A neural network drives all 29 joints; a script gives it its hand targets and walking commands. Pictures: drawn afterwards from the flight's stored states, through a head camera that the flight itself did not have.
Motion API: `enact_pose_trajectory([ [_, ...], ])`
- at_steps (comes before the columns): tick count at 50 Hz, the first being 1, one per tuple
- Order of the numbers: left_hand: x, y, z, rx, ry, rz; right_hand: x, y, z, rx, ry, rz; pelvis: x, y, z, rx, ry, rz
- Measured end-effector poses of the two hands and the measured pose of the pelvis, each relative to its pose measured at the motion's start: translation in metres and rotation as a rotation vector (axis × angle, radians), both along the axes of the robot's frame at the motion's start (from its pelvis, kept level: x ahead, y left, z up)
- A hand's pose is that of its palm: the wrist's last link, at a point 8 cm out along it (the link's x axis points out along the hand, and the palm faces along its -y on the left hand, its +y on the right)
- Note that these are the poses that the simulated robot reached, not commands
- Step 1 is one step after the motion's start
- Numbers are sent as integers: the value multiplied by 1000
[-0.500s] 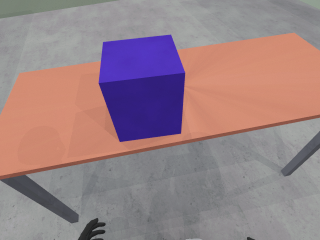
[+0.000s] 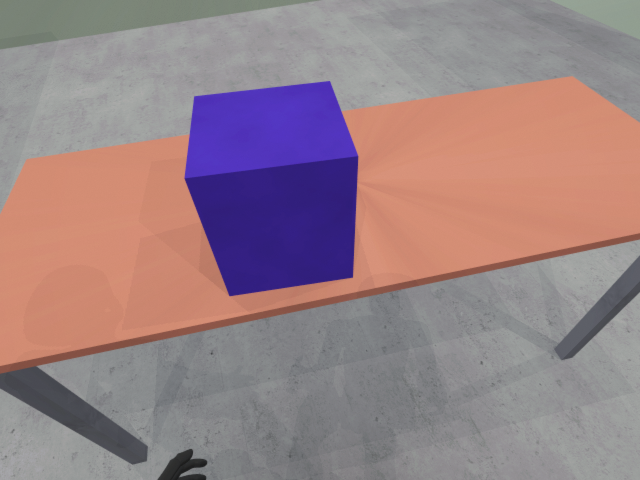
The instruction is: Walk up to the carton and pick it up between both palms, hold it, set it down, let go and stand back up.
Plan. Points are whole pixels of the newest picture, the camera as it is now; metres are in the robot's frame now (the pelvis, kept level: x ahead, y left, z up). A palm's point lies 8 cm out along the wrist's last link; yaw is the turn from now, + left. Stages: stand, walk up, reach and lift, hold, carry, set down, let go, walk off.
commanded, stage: walk up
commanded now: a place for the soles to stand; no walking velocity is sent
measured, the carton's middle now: (278, 192) +0.52 +0.07 +0.06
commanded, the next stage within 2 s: none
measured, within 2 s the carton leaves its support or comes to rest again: neither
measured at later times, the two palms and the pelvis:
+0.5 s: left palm out of the picture +0.14 +0.19 -0.11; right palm (511, 451) +0.18 -0.24 -0.11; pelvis +0.06 -0.04 +0.00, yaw +3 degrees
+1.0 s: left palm (181, 469) +0.16 +0.20 -0.09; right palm (509, 431) +0.20 -0.24 -0.10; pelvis +0.05 -0.04 +0.00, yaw +8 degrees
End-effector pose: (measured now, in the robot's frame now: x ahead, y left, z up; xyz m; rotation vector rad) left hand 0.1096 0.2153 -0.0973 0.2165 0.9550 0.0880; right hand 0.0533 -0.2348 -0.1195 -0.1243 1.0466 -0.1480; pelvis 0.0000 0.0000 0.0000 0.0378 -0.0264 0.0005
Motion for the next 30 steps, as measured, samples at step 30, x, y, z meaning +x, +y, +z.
enact_pose_trajectory([
  [30,48,-25,-14,-26,10,145,145,-6,14,-11,-110,134,53,-43,-2,-26,16,62],
])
